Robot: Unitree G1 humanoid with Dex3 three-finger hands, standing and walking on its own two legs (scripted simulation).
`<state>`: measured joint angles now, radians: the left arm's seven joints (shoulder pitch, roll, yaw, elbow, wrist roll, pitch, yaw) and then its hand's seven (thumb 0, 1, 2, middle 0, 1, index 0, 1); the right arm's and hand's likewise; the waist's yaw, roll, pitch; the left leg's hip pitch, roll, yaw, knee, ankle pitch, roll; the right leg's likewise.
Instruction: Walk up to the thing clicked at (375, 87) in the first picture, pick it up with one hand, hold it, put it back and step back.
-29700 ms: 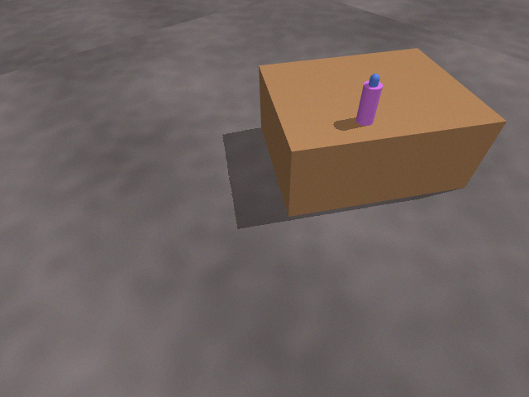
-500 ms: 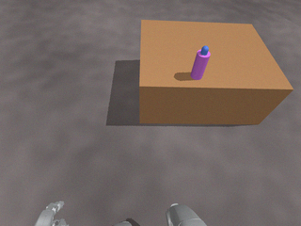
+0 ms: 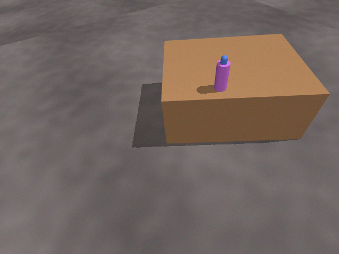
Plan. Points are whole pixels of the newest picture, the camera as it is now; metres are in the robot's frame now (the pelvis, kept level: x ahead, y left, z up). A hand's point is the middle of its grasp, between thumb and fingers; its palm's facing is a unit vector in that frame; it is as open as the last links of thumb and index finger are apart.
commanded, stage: step back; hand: right
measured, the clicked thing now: (222, 72) +1.09 -0.23 -0.23
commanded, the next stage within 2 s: stand in 0.90 s
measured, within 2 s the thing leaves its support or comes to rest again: neither
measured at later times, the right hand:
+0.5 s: hand out of the picture +0.11 -0.27 -0.14, palm faces -0.08 +0.92 -0.39, open 7.4 cm
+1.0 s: hand (272, 243) +0.19 -0.21 -0.12, palm faces -0.07 +0.94 -0.33, open 7.4 cm
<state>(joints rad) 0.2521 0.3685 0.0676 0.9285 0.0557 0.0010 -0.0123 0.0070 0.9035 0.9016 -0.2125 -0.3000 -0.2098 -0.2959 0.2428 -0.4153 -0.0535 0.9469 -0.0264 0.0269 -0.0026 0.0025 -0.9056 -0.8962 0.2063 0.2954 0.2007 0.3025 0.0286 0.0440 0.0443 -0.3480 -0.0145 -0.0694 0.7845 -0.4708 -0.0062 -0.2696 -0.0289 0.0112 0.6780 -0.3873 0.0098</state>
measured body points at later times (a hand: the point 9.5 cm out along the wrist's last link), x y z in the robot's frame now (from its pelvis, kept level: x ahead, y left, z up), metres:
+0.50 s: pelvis +0.02 +0.00 +0.01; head +0.04 -0.01 +0.46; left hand +0.09 +0.31 -0.11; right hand +0.11 -0.32 -0.11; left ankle +0.05 +0.14 -0.71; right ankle +0.02 -0.13 -0.72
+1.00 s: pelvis +0.04 +0.02 +0.02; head +0.05 +0.02 +0.47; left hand +0.11 +0.33 -0.11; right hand +0.19 -0.26 -0.10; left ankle +0.06 +0.14 -0.72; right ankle +0.02 -0.12 -0.72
